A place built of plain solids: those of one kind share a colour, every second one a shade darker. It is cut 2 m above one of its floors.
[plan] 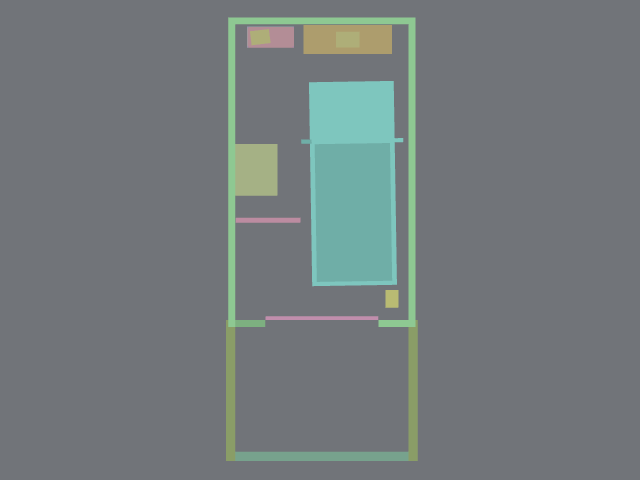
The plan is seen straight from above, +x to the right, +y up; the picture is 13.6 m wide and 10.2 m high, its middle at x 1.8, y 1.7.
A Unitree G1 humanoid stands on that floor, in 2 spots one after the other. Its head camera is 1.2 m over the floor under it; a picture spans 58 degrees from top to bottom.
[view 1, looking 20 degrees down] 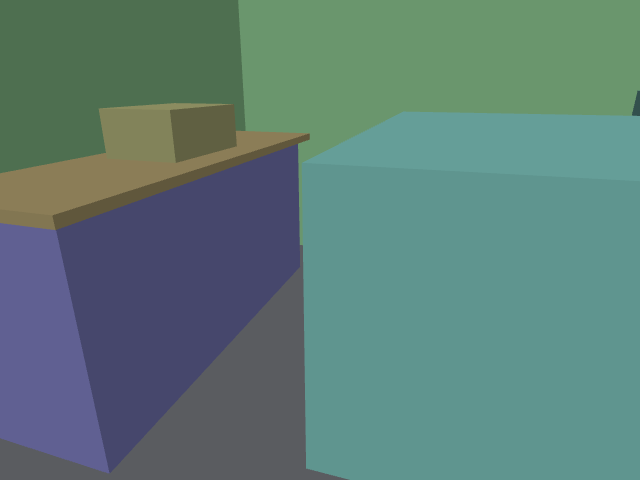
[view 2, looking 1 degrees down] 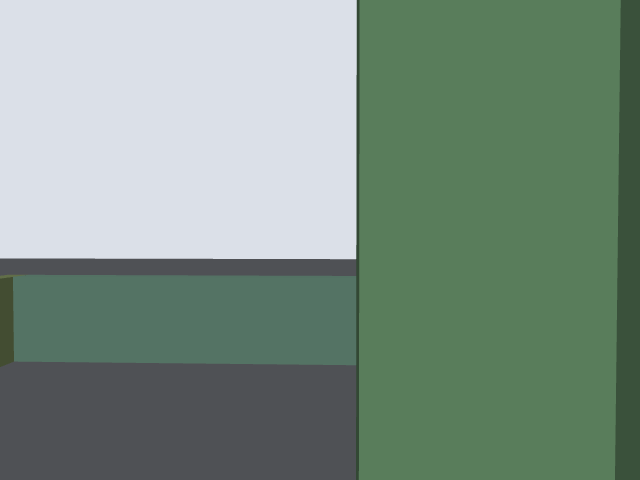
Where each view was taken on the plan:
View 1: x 0.70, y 4.73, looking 18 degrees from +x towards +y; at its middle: car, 0.97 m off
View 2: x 0.70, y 1.10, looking -88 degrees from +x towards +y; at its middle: nothing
